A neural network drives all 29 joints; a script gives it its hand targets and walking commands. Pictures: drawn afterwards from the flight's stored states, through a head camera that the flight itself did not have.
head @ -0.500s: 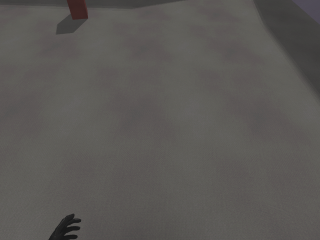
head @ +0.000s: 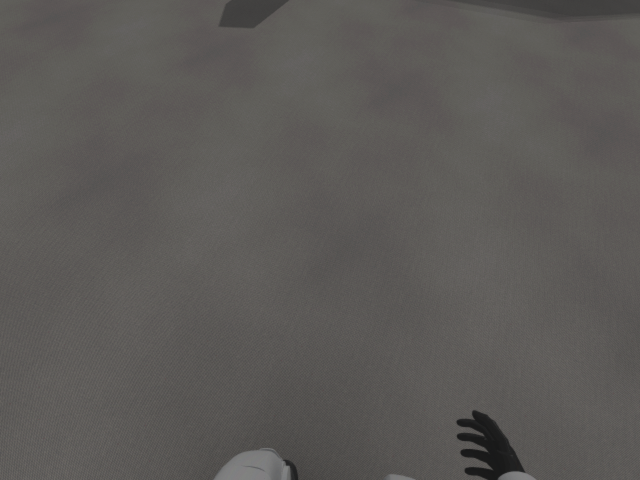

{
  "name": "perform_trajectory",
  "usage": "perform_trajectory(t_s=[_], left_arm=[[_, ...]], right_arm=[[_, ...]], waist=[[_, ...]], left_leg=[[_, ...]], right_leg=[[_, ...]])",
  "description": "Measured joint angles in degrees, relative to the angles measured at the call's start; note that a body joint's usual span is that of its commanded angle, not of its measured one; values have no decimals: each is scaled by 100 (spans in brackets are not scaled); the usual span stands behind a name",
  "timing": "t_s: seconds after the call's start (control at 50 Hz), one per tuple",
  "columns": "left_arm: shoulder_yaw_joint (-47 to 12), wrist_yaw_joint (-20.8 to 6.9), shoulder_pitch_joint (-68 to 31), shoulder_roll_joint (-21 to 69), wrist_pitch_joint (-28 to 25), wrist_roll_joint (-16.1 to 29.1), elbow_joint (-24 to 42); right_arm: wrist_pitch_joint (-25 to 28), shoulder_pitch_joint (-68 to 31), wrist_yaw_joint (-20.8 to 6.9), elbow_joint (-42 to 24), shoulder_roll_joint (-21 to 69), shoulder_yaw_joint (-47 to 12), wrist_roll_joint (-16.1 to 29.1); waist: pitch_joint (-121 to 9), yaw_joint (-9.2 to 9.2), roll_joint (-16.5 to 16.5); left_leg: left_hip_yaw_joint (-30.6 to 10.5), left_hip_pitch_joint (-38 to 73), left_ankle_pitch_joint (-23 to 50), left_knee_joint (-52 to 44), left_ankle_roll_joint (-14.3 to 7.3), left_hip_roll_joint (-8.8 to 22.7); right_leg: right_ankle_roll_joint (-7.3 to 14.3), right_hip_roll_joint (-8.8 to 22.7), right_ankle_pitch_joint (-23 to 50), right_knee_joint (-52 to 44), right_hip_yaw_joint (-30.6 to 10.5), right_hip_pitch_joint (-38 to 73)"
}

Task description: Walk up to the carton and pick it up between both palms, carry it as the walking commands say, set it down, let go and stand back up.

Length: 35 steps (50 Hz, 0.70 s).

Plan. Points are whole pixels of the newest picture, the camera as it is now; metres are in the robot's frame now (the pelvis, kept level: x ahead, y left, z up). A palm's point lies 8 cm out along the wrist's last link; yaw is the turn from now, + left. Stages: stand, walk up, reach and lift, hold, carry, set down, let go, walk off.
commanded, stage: walk up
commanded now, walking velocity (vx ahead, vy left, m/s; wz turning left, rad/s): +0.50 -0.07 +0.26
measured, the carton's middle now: out of the picture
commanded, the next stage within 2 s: none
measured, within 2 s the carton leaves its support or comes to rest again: neither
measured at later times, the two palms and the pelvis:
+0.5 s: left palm (214, 286) +0.38 +0.20 -0.10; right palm (548, 417) +0.24 -0.32 -0.14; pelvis +0.26 -0.06 +0.00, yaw +6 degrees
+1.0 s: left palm (168, 260) +0.43 +0.30 -0.13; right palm (444, 206) +0.59 -0.19 -0.10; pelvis +0.47 +0.05 +0.01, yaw +5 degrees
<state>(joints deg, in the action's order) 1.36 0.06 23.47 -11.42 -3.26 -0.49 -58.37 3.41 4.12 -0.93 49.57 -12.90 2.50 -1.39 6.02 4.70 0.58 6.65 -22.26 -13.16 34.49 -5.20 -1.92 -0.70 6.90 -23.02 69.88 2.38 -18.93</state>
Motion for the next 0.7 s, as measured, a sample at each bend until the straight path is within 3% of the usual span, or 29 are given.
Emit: perform_trajectory(t_s=[0.14, 0.24, 0.36, 0.4, 0.44, 0.48, 0.52, 0.6, 0.7], left_arm=[[91, -199, -1337, -169, 191, -115, 454], [129, -305, -2017, -296, 251, -73, 712], [104, -308, -2419, -238, 155, -22, 1021], [98, -239, -2368, -231, 41, -57, 1113], [137, -121, -2204, -195, -68, -121, 1075], [144, -39, -1817, -183, -61, -98, 927], [175, -3, -1373, -178, -42, -67, 706], [198, -2, -594, -164, -75, -35, 421], [206, 11, 103, -148, -123, -74, 307]], right_arm=[[137, 1331, 43, 572, 156, -27, 77], [139, 2003, 68, 768, 201, -73, 48], [82, 2457, 127, 856, 89, -72, 1], [55, 2592, 139, 879, 40, -81, 30], [-6, 2418, 137, 871, -48, -62, 50], [-47, 2118, 102, 738, -141, -24, 27], [-75, 1794, 36, 579, -215, 16, -24], [-207, 1231, -106, 370, -272, 63, -85], [-349, 703, -268, 254, -251, 34, -69]], waist=[[-77, -554, 45], [-136, -837, 97], [-317, -1026, 21], [-428, -1015, -9], [-421, -930, -167], [-387, -885, -280], [-361, -776, -348], [-360, -453, -395], [-374, -179, -332]], left_leg=[[-307, 1320, 64, -1230, 99, 12], [-518, 2022, -78, -1758, 261, 99], [-668, 2496, -636, -1795, 512, 244], [-743, 2311, -1182, -1049, 573, 257], [-862, 1519, -1518, 774, 487, 279], [-962, 723, -1272, 2365, 466, 218], [-877, 140, -731, 3116, 529, 310], [-796, -678, 53, 3240, 659, 567], [-675, -1121, 538, 2097, 802, 738]], right_leg=[[-227, 132, 1146, -1224, 149, -1413], [-192, 20, 1919, -2642, 159, -1483], [-128, -180, 1713, -3654, 337, -1012], [-61, -197, 1498, -3990, 434, -561], [125, -253, 1220, -3502, 485, -703], [173, -255, 980, -3362, 517, -574], [143, -266, 948, -3596, 505, -237], [93, -257, 971, -4220, 426, 432], [-86, -83, 936, -4824, 429, 1117]])
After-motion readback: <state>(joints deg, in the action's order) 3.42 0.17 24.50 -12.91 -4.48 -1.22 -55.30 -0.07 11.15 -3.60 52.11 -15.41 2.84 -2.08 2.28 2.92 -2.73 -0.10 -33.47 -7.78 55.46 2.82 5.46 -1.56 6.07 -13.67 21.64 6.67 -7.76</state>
